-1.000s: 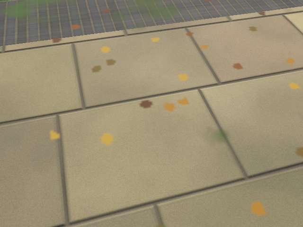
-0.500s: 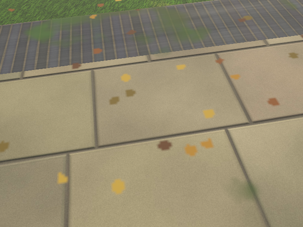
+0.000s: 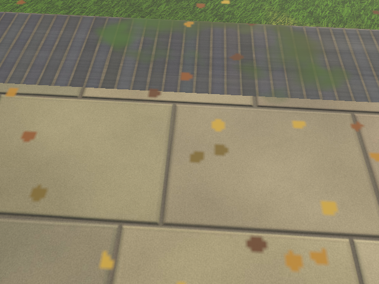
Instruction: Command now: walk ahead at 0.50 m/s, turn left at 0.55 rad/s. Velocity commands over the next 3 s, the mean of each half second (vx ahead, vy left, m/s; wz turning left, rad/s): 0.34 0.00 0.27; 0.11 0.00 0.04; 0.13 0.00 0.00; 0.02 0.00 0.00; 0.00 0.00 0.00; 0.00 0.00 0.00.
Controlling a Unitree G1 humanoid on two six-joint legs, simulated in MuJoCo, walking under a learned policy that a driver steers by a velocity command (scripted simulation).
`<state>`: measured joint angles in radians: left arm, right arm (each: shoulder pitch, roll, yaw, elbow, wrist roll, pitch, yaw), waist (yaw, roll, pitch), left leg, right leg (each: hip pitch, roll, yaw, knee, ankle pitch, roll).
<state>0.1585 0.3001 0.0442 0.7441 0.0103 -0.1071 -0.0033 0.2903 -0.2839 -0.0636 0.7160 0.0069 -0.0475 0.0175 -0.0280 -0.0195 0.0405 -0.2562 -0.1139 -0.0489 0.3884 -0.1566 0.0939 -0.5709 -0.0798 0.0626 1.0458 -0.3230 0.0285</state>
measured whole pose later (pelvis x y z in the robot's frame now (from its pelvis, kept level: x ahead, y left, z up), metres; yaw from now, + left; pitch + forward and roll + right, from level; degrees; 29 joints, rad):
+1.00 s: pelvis +0.31 -0.03 -0.02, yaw +7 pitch -1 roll +0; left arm 0.21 0.26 0.03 0.96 -0.02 -0.04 0.00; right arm 0.29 -0.23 -0.04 0.84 0.01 -0.03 -0.03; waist 0.01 0.00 -0.01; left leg -0.23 0.01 -0.05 0.63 -0.39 -0.01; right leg -0.24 0.01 0.00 0.63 -0.38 -0.03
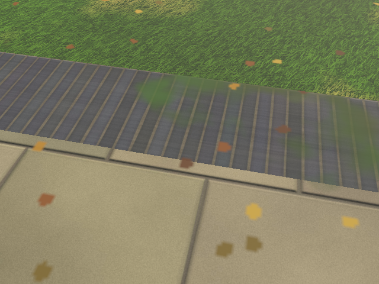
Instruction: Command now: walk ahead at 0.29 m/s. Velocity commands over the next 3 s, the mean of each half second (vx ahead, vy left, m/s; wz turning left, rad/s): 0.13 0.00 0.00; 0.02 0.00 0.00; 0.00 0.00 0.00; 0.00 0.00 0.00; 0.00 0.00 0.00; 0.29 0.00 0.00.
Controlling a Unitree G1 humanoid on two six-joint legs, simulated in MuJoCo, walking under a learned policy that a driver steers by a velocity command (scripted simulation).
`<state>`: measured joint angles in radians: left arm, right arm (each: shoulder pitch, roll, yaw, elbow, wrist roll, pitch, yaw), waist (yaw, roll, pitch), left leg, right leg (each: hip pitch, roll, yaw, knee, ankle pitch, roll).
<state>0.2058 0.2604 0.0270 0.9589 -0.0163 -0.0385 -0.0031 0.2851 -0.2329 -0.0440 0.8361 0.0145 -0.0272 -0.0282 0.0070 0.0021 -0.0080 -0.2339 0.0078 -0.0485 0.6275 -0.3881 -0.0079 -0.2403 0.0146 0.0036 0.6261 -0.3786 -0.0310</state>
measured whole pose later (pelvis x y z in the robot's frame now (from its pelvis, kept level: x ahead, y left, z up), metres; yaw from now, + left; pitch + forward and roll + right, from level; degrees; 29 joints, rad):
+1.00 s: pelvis +0.11 +0.03 +0.01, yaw +0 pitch -2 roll +0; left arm 0.19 0.21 0.03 1.11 0.00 0.00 0.04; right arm 0.15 -0.23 -0.03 1.05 0.00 0.01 -0.03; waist 0.00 0.00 0.04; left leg -0.20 -0.01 0.02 0.47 -0.24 0.02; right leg -0.15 -0.02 0.01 0.46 -0.29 0.02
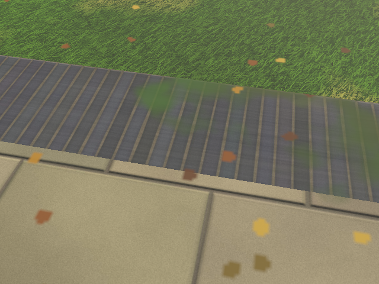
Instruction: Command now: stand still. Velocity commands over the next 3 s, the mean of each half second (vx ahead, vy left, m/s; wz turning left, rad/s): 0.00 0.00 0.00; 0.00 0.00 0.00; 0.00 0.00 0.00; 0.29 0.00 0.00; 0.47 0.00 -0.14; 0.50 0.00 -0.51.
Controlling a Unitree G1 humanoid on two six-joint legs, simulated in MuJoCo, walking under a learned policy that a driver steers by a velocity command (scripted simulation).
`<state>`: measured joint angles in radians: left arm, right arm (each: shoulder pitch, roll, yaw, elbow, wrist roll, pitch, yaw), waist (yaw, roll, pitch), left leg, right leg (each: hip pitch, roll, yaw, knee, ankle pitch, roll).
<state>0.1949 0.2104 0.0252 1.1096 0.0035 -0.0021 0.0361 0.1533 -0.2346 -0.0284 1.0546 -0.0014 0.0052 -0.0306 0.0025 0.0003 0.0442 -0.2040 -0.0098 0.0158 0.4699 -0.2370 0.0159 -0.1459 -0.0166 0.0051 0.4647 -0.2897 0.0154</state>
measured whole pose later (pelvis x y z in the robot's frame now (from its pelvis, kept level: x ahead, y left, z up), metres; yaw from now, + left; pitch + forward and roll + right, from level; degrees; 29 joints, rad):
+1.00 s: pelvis +0.00 +0.00 +0.00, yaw +0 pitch -1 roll +0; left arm 0.31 0.17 0.02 1.12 0.00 -0.01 0.05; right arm 0.22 -0.18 -0.02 1.12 0.00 0.00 -0.04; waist 0.00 0.00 0.04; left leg -0.24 -0.01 0.01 0.48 -0.23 0.02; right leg -0.17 -0.02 0.00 0.47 -0.28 0.02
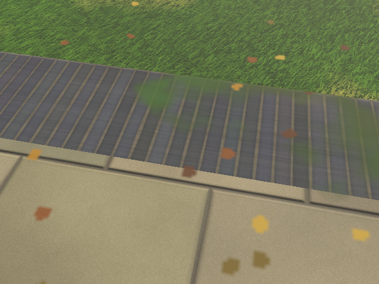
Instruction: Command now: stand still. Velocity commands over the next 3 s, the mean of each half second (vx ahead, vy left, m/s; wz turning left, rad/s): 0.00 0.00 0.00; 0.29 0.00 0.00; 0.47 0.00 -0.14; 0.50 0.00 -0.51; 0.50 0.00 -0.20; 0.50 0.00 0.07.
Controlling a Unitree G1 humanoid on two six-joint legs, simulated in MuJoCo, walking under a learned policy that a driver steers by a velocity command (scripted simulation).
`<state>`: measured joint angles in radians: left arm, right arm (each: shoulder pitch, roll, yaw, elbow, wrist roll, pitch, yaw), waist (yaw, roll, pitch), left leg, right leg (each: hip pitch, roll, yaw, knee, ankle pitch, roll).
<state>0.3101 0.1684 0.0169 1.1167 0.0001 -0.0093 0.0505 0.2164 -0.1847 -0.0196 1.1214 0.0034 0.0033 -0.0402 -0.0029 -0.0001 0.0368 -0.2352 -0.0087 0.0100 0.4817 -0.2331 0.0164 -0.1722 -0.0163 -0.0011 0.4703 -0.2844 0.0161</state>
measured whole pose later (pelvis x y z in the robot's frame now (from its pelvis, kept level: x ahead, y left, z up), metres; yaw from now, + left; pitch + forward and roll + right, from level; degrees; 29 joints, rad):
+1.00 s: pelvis +0.12 -0.04 +0.01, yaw -1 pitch +2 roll +1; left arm 0.55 0.15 0.02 1.09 0.00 -0.09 0.01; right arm 0.12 -0.25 -0.06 0.98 0.03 -0.10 0.02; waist 0.06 0.02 -0.03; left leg -0.66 0.08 0.03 0.97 -0.14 0.05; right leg 0.02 0.02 -0.03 0.24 -0.30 -0.04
